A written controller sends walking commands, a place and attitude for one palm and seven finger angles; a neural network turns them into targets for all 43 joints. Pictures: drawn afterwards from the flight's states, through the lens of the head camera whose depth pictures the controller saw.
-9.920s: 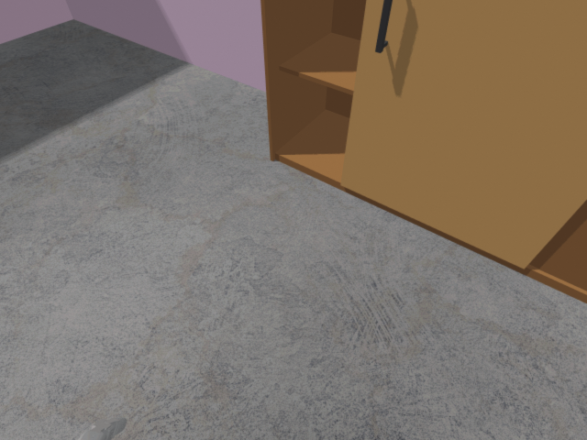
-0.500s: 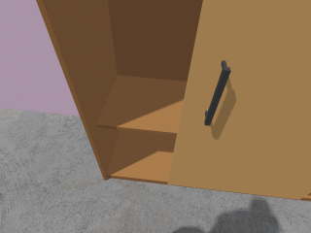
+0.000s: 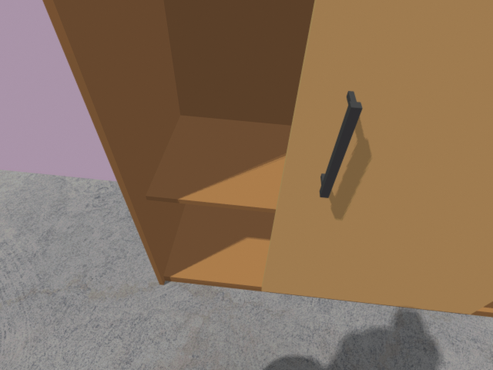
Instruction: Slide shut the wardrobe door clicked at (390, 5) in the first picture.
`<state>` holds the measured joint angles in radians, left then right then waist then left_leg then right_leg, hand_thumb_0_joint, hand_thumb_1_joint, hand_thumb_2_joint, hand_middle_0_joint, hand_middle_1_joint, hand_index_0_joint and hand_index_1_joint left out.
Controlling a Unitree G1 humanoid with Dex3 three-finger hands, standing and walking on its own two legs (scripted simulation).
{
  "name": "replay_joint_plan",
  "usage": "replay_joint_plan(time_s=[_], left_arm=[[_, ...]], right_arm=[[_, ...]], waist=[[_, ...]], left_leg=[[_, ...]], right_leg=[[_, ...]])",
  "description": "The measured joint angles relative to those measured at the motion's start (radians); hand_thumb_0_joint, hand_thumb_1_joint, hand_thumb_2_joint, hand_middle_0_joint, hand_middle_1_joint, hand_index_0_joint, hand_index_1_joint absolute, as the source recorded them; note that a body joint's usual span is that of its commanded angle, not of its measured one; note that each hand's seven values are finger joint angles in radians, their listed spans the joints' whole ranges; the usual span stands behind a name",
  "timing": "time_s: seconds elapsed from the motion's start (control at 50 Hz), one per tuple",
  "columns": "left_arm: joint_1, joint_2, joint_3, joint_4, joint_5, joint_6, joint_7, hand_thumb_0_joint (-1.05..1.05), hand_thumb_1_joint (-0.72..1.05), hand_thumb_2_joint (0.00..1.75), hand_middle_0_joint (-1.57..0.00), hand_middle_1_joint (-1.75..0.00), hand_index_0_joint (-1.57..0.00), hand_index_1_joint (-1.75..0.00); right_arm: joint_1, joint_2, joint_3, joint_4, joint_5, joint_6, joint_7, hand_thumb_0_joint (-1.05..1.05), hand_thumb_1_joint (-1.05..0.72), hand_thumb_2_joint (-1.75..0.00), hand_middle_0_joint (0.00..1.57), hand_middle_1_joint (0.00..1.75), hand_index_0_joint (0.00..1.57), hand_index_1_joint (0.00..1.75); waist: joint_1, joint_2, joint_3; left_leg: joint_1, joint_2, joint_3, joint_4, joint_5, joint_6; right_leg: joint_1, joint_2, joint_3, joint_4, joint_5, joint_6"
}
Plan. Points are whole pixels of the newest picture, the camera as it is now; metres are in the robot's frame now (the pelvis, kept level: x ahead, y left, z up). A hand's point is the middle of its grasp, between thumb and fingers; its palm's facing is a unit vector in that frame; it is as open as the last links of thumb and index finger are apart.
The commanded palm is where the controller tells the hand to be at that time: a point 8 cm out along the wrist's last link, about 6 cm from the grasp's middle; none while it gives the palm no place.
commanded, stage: look again from close up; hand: right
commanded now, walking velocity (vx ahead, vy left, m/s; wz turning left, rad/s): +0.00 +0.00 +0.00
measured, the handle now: (336, 149) +0.52 -0.14 +0.09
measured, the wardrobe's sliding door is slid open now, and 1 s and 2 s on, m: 0.41 0.41 0.41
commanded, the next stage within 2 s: raise the hand with hooked fingers in 0.96 s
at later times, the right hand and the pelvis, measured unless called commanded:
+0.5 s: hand out of the picture +0.02 -0.18 -0.17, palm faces +0.01 +0.99 -0.17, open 7.4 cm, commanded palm none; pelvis +0.02 -0.01 +0.00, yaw +1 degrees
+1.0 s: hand out of the picture +0.02 -0.18 -0.17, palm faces +0.01 +0.99 -0.17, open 7.4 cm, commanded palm none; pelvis +0.03 -0.02 +0.01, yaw +1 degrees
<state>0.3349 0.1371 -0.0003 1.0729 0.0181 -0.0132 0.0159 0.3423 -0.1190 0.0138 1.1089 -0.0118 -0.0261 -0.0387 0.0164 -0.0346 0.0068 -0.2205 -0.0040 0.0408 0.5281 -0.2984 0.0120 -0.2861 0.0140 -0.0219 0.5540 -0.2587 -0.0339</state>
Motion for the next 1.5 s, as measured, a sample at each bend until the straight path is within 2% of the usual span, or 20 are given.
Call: replay_joint_plan(time_s=[0.18, 0.48, 1.08, 1.1, 1.12, 1.14, 1.18, 1.22, 1.26, 1.3, 1.36, 1.4, 1.44, 1.5], left_arm=[[-0.034, 0.027, -0.010, 0.012, -0.004, -0.013, 0.010, 0.02, 0.94, 0.90, -0.20, -0.30, -0.20, -0.30], [-0.074, 0.022, -0.016, 0.030, -0.007, -0.015, 0.012, 0.01, 0.92, 0.90, -0.20, -0.30, -0.20, -0.30], [-0.055, 0.011, -0.017, 0.055, -0.012, -0.011, 0.015, 0.01, 0.92, 0.90, -0.20, -0.30, -0.20, -0.30], [-0.044, 0.015, -0.010, 0.014, -0.017, -0.014, 0.021, 0.01, 0.93, 0.90, -0.20, -0.30, -0.20, -0.30], [-0.024, 0.020, -0.010, -0.032, -0.021, -0.054, 0.034, 0.01, 0.93, 0.90, -0.20, -0.30, -0.20, -0.30], [-0.005, 0.028, -0.012, -0.064, -0.024, -0.112, 0.043, 0.01, 0.93, 0.90, -0.20, -0.30, -0.20, -0.30], [0.015, 0.048, -0.010, -0.127, -0.036, -0.198, 0.039, 0.01, 0.93, 0.90, -0.20, -0.30, -0.20, -0.30], [0.004, 0.075, -0.009, -0.188, -0.041, -0.250, 0.035, 0.01, 0.92, 0.90, -0.20, -0.30, -0.20, -0.30], [-0.030, 0.102, -0.005, -0.244, -0.029, -0.278, 0.022, 0.01, 0.92, 0.90, -0.20, -0.30, -0.20, -0.30], [-0.072, 0.113, 0.003, -0.300, -0.019, -0.290, 0.002, 0.01, 0.92, 0.90, -0.20, -0.30, -0.20, -0.30], [-0.131, 0.119, 0.018, -0.386, -0.013, -0.293, -0.030, 0.01, 0.91, 0.90, -0.20, -0.30, -0.20, -0.30], [-0.158, 0.130, 0.031, -0.448, -0.012, -0.288, -0.041, 0.01, 0.91, 0.90, -0.20, -0.30, -0.20, -0.30], [-0.172, 0.143, 0.044, -0.507, -0.017, -0.268, -0.040, 0.01, 0.91, 0.90, -0.20, -0.30, -0.20, -0.30], [-0.176, 0.158, 0.054, -0.563, -0.028, -0.244, -0.023, 0.01, 0.91, 0.90, -0.20, -0.30, -0.20, -0.30]], right_arm=[[-0.030, -0.026, -0.002, -0.026, 0.001, -0.004, 0.000, 0.01, -0.91, -0.90, 0.20, 0.30, 0.20, 0.29], [-0.045, -0.040, -0.002, -0.020, -0.001, 0.012, 0.008, 0.01, -0.91, -0.90, 0.20, 0.30, 0.20, 0.30], [-0.033, -0.026, 0.000, 0.008, -0.005, 0.011, -0.002, 0.00, -0.91, -0.90, 0.20, 0.30, 0.20, 0.30], [0.013, -0.022, -0.022, -0.156, 0.031, 0.078, 0.000, 0.01, -0.91, -0.89, 0.20, 0.30, 0.20, 0.30], [0.067, -0.033, -0.029, -0.358, 0.046, 0.117, -0.020, 0.02, -0.92, -0.89, 0.20, 0.31, 0.20, 0.30], [0.101, -0.053, -0.027, -0.512, 0.059, 0.097, -0.041, 0.03, -0.93, -0.89, 0.20, 0.31, 0.20, 0.30], [0.121, -0.089, -0.029, -0.749, 0.094, 0.071, -0.066, 0.03, -0.93, -0.88, 0.21, 0.32, 0.20, 0.31], [0.083, -0.105, -0.041, -0.900, 0.122, 0.026, -0.057, 0.03, -0.91, -0.88, 0.20, 0.33, 0.20, 0.32], [0.012, -0.101, -0.066, -0.964, 0.144, -0.056, -0.018, 0.03, -0.87, -0.86, 0.20, 0.35, 0.20, 0.34], [-0.053, -0.094, -0.099, -0.973, 0.170, -0.175, 0.052, 0.02, -0.83, -0.85, 0.20, 0.37, 0.20, 0.36], [-0.085, -0.076, -0.143, -0.952, 0.240, -0.356, 0.218, 0.01, -0.77, -0.83, 0.20, 0.41, 0.20, 0.40], [-0.067, -0.070, -0.171, -0.930, 0.263, -0.434, 0.324, 0.01, -0.72, -0.81, 0.21, 0.44, 0.21, 0.43], [-0.025, -0.079, -0.191, -0.924, 0.274, -0.436, 0.379, 0.01, -0.67, -0.79, 0.22, 0.46, 0.22, 0.46], [0.044, -0.098, -0.218, -0.933, 0.292, -0.381, 0.386, 0.01, -0.59, -0.76, 0.23, 0.51, 0.23, 0.50]], waist=[[-0.021, 0.023, -0.019], [-0.026, 0.061, 0.016], [-0.026, 0.052, 0.016], [-0.022, 0.045, 0.026], [-0.032, 0.044, 0.039], [-0.045, 0.048, 0.038], [-0.046, 0.053, 0.017], [-0.029, 0.040, 0.000], [-0.004, 0.017, -0.031], [0.011, 0.019, -0.073], [0.014, 0.048, -0.118], [0.007, 0.062, -0.134], [-0.008, 0.071, -0.138], [-0.038, 0.073, -0.133]], left_leg=[[0.035, 0.024, -0.017, -0.009, -0.017, -0.017], [0.058, 0.030, -0.025, -0.054, -0.004, -0.027], [0.081, 0.034, -0.027, -0.079, 0.000, -0.033], [0.077, 0.029, -0.021, -0.077, 0.002, -0.032], [0.070, 0.028, -0.024, -0.065, 0.002, -0.022], [0.049, 0.034, -0.028, -0.038, -0.003, -0.008], [0.005, 0.055, -0.024, 0.020, -0.022, 0.002], [-0.015, 0.062, -0.016, 0.039, -0.044, -0.016], [-0.064, 0.051, 0.003, 0.068, -0.042, -0.026], [-0.148, 0.038, 0.008, 0.131, -0.053, -0.014], [-0.288, 0.017, -0.001, 0.261, -0.094, 0.009], [-0.371, 0.007, -0.003, 0.355, -0.129, 0.020], [-0.430, 0.000, -0.001, 0.435, -0.162, 0.026], [-0.478, -0.005, 0.019, 0.510, -0.198, 0.040]], right_leg=[[0.053, 0.024, -0.017, -0.042, -0.004, -0.015], [0.076, 0.031, -0.024, -0.083, 0.004, -0.023], [0.098, 0.035, -0.026, -0.106, 0.008, -0.026], [0.083, 0.030, -0.021, -0.085, 0.002, -0.024], [0.083, 0.029, -0.024, -0.082, 0.001, -0.021], [0.082, 0.034, -0.031, -0.091, 0.007, -0.018], [0.067, 0.053, -0.035, -0.101, 0.024, -0.018], [0.029, 0.060, -0.021, -0.064, 0.021, -0.020], [-0.041, 0.048, -0.004, 0.002, 0.003, -0.018], [-0.131, 0.033, 0.000, 0.076, -0.018, -0.009], [-0.265, 0.008, -0.009, 0.206, -0.063, 0.009], [-0.345, -0.006, -0.013, 0.299, -0.099, 0.016], [-0.404, -0.014, -0.011, 0.377, -0.129, 0.022], [-0.461, -0.021, 0.008, 0.458, -0.162, 0.035]])
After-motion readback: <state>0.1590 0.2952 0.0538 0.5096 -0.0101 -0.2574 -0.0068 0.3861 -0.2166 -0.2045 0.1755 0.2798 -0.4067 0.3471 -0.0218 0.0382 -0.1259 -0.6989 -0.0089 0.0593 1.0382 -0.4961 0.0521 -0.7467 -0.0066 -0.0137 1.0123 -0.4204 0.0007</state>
